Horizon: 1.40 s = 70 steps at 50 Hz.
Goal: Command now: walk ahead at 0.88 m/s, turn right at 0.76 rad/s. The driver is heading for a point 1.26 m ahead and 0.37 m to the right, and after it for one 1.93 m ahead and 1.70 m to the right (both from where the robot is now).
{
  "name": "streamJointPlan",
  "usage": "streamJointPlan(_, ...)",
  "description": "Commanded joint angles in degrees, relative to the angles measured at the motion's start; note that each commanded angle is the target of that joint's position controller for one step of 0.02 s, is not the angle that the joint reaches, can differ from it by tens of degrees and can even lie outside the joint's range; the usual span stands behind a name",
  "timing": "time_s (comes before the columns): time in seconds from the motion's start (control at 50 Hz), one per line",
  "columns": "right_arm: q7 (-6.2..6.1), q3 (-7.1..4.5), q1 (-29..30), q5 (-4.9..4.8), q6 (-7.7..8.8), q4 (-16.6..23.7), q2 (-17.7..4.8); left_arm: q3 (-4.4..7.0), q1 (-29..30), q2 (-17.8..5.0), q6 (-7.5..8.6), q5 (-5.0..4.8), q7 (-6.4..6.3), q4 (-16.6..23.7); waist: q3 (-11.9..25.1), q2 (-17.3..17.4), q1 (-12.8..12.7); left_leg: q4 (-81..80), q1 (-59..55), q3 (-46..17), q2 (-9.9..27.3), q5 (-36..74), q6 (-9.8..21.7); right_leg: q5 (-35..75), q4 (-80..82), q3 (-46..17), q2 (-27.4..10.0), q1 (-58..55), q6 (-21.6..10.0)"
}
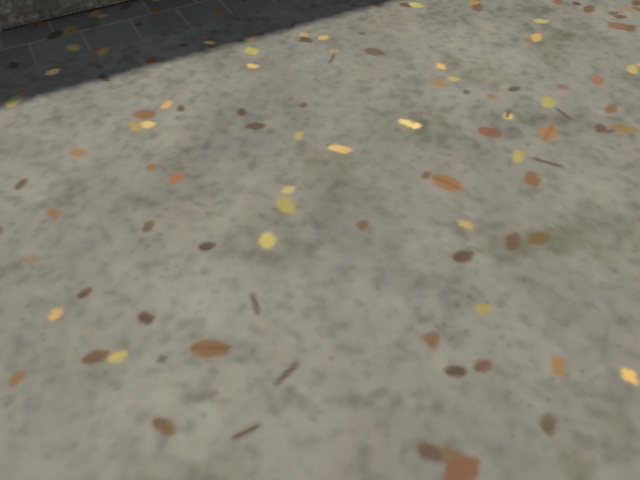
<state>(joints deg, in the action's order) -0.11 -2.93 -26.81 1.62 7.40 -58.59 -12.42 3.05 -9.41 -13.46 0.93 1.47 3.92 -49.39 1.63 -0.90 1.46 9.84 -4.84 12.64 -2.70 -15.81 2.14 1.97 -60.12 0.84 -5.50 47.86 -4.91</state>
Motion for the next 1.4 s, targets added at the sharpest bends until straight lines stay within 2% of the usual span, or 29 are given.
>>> streamJointPlan(0.02, -0.78, -0.74, -0.9, 0.11, 1.16, 2.61, -6.04, 0.11, 10.18, -1.92, 0.68, 0.1, 0.87, 6.17, -12.2, 2.28, 0.72, -10.07, 4.21, -2.53, 16.45, 4.04, 2.58, 2.49, 6.71, 2.8, -0.96, 4.18, -1.45)
streamJointPlan(0.08, -1.28, -0.43, -3.47, 0.33, 0.6, 1.53, -6.03, -0.44, 14.87, -1.07, 1.01, 0.09, 1.55, 8.73, -13.69, 2.74, 1.91, -7.28, -3.37, 2.64, 16.46, 20.43, 1.57, -0.72, 15.08, 7.68, 0.5, 2.44, -3.86)
streamJointPlan(0.12, -1.93, -0.56, -2.54, 0.4, -0.06, 1.77, -8.12, -0.48, 13.59, -1.63, 0.95, -0.26, 1.17, 9.48, -10.35, 4.79, -0.08, 0.67, -5.73, 6.11, 16.73, 55.07, 0.28, -4.19, 19.06, 12.78, 5.54, -6.94, -6.29)
streamJointPlan(0.18, -2.8, -2.09, 0.1, 0.92, -2.78, 3.5, -14.03, 1.61, -6.02, -6.51, 1.13, -0.84, 0.08, 5.35, 1.48, 9.61, -10.19, 30.17, -4.58, 5.38, 19.81, 82.1, 1.36, -16.86, 19.46, 13.51, 12.43, -29.05, -9.87)
streamJointPlan(0.2, -2.1, -2.33, 2.08, 0.8, -2.98, 4.77, -14.57, 3.45, -17.59, -9.88, 1.62, -0.37, -0.87, 1.84, 6.94, 7.77, -15.14, 47.2, 4.97, 4.09, 19.56, 71.03, 1.88, -18.4, 24.78, 9.08, 13.33, -45.7, -11.65)
streamJointPlan(0.22, -1.17, -2.07, 4.59, 0.61, -2.15, 6.39, -11.46, 5.58, -17.76, -13.53, 0.87, -1.42, -2.01, 1.62, 8.89, -2.28, -14.3, 67.7, 23.8, 2.65, 10.9, 25.01, 0.47, -28.99, 27.93, -6.8, 4.56, -60.01, -13.06)
streamJointPlan(0.24, 0.47, -0.56, 5.87, -1.18, -0.41, 13.78, -6.11, 6.36, -13.66, -20.04, 0.11, 0.82, -1.65, 3.03, 11.99, -13.24, -6.85, 85.65, 50.83, -6.46, 0.5, -10.72, -2.89, -37.05, 39.78, -42.61, -9.08, -73.02, -24.72)
streamJointPlan(0.26, 0.32, -0.41, 15.87, -0.71, 1.12, 15.98, -8.67, 6.15, -16.74, -17.73, -0.14, 0.59, -2.18, 2.76, 9.89, -0.07, -10.56, 84.39, 56.58, -15.6, 3.79, -4.18, -1.29, -31.82, 44.93, -44.13, -9.19, -71.45, -21.51)
streamJointPlan(0.3, 0.36, 0.4, 15.72, -0.27, 1.84, 16.98, -7.26, 4.84, -14.68, -12.77, 0.91, 0.2, -3.25, 0.76, 0.38, 7.27, -4.77, 72.12, 52.06, -16.63, 9.13, -1.06, -0.84, -21.33, 47.35, -33.76, -6.34, -55.07, -16.22)
streamJointPlan(0.36, 1.04, 0.87, 12.29, 2.93, -2.01, 16.42, -6.31, 3.1, -9.22, -9.62, 2.99, -1.2, -3.96, 2.8, -3.7, 6.38, 0.81, 64.44, 44.24, -16.13, 11.75, -3.09, -3.97, -15.42, 48.5, -23.58, 0.72, -39.08, -14.77)
streamJointPlan(0.46, 2.04, 2.11, 28.24, 1.67, -3.18, 24.08, -5.92, 3.26, -13.36, -11.34, 4.61, -1.32, -3.15, 3.09, -9.42, 1.14, -3.08, 40.44, 41.29, -11.38, 9.54, 12.99, -6.03, -1.02, 51.47, -19.51, 5.93, -29.07, -12.64)
streamJointPlan(0.56, 2.02, 2.22, 33.0, 0.21, -2.6, 27.51, -7.72, 4.24, -15.73, -13.8, 4.58, -2.03, -3.41, 3.27, -5.53, -2.9, -6.04, 23.16, 33.87, -12.43, 4.85, 22.03, -2.97, 15.97, 47.55, -22.09, 3.42, -41.17, -8.82)
streamJointPlan(0.6, 1.03, 0.98, 25.19, -0.09, -2.49, 25.71, -10.78, 4.69, -13.09, -16.08, 4.6, -1.83, -3.79, 4.06, -0.15, -3.19, -1.94, 20.14, 20.92, -12.98, 1.66, 17.37, -2.02, 29.71, 38.73, -22.44, 3.77, -43.89, -5.79)
streamJointPlan(0.64, -1.33, -1.72, 3.13, -0.93, -2.56, 20.66, -16.34, 4.98, -7.23, -18.14, 4.93, -0.36, -3.21, 5.32, 10.86, -3.19, 10.94, 22.96, -2.09, -13.08, 3.51, 7.46, -1.53, 31.24, 12.82, -21.08, 6.16, -37.6, -3.63)
streamJointPlan(0.66, -2.57, -2.81, -8.35, 0.99, -2.41, 18.6, -19.4, 2.69, -6.59, -9.34, 5.58, 0.31, -3.23, 6.74, 17.64, 5.41, 13.54, 23.56, -14.48, -25.46, 15.04, -13.04, -0.54, 2.94, -8.8, -17.6, 9.77, -27.58, -3.61)
streamJointPlan(0.68, -1.67, -3.33, -1.47, 3.23, -2.03, 19.62, -23.2, 0.37, -16.52, -2.29, 5.52, -3.77, -3.03, 10.08, 24.09, 28.98, 2.25, 7.21, -21.41, -62.29, 30.41, -23.31, 5.22, -29.82, -22.78, -11.59, 15.6, -12.24, -1.59)
streamJointPlan(0.7, -0.61, -3.29, 6.4, 2.41, -2.38, 21.09, -17.41, 0.02, -15.09, -7.15, 4.69, -1.92, -3.7, 7.69, 17.12, 18.81, 1.83, 3.11, -13.52, -65.84, 27.47, -35.33, 7.52, -23.66, -24.91, -10.12, 10.28, -6.57, -2.97)
streamJointPlan(0.74, 0.14, -1.46, 10.29, 1.78, -2.53, 19.65, -9.18, 0.4, -7.75, -9.2, 3.64, 0.2, -2.46, 7.32, 4.7, 2.86, 1.64, 4.14, 2.28, -45.98, 21.67, -20.69, 7.38, -16.83, -19.11, -7.77, 5.63, -8.45, -2.25)
streamJointPlan(0.8, 0.71, -0.24, 4.99, 0.96, -1.09, 13.62, -6.46, -1.04, -3.01, -5.19, 2.48, 1.54, -0.72, 10.4, -1.68, 5.02, -0.46, 2.09, 11.69, -33.35, 16.83, -7.12, 6.46, -18.14, -12.83, -9.79, 3.75, -9.06, -1.77)
streamJointPlan(0.98, 1.69, -1.95, 1.17, -1.75, -0.11, 10.89, -14.17, -3.86, 13.58, -5.02, 4.25, 0.81, 0.75, 17.25, -8.56, 3.26, -0.89, -6.09, 20.91, -20.03, 12.22, 29.8, 7.24, 0.67, 23.49, 1.69, 4.91, -25.27, 2.49)
streamJointPlan(1.02, 1.48, -1.95, -2.47, -1.99, -0.75, 8.96, -14.68, -3.03, 10.3, -6.85, 5.13, 1.91, -0.87, 15.83, -4.1, 4.07, -1.33, 5.43, 11.34, -19.2, 10.88, 48.93, 4.63, -0.17, 28.91, 1.86, 8.18, -29.9, 1.79)
streamJointPlan(1.06, 0.9, -2.25, -1.65, -3.3, -1.4, 9.19, -15.41, -1.51, -3.69, -10.17, 6.23, 3.17, -2.72, 11.95, 4.5, 6.68, -8.08, 28.26, 16.47, -18.52, 6.47, 45.98, 1.31, 7.03, 33.1, -0.82, 5.24, -49.04, 0.74)
streamJointPlan(1.08, 0.05, -0.2, 1.05, -2.9, -1.24, 13.39, -8.68, 1.39, -12.48, -17.35, 6.04, -0.81, -4.42, 12.42, 17.53, 0.03, -12.21, 47.81, 30.94, -19.56, 3.3, 12.65, -1.72, 24.71, 26.41, -16.84, -11.72, -69.06, -2.25)
streamJointPlan(1.1, -0.22, 1.1, -9.73, -2.36, -1.24, 12.7, -3.21, 0.63, -12.31, -17.79, 4.94, 0.71, -4.34, 13.03, 29.49, -13.59, -5.85, 64.68, 40.8, -22.87, 0.29, -23.48, -2.59, 47.72, 21.78, -28.91, -24.63, -79.31, -7.62)
streamJointPlan(1.12, -0.71, 0.06, -8.54, -4.43, -1.59, 14.5, -7.92, 1.15, -9.48, -15.96, 4.02, 0.37, -3.88, 14.15, 30.92, -13.62, -6.17, 71.15, 44.16, -22.9, 2.18, -20.11, -3.83, 34.52, 28.78, -32.45, -23.91, -74.05, -11.08)
streamJointPlan(1.16, -1.96, -1.41, 0.6, -4.48, -3.43, 15.93, -10.24, -0.1, -3.06, -8.73, 3.83, -1.3, -3.99, 13.31, 12.41, -4.42, -4.07, 69.24, 49.12, -16.84, 6.74, -11.91, -5.67, 28.02, 34.11, -17.85, -17.36, -56.44, -8.69)
streamJointPlan(1.2, -2.11, -1.99, -1.11, -3.76, -6.18, 15.72, -7.73, -0.39, 2.59, -5.87, 4.16, -0.98, -3.63, 12.76, 5.34, -4.87, 0.9, 67.61, 42.93, -16.15, 9.51, -7.28, -6.29, 23.54, 39.39, -8.29, -13.59, -41.86, -6.91)
streamJointPlan(1.3, -1.26, -1.8, 6.06, -2.63, -8.08, 20.67, -4.7, 1.01, 9.3, -7.52, 4.53, -0.57, -5.41, 10.58, -0.02, -5.03, 2.92, 50.32, 39.05, -13.6, 10.38, 6.35, -5.49, 19.09, 44.74, 5.92, -11.04, -32.68, -6.12)
streamJointPlan(1.4, 2.7, -2.26, 12.48, -2.49, -8.59, 23.41, -7.23, 2.32, 8.61, -11.41, 2.88, -3.07, -6.01, 8.83, 0.92, -3.32, 0.67, 33.48, 33.41, -9.28, 8.15, 14.69, -1.34, 17.07, 40.26, 11.1, -12.11, -40.13, -4.16)
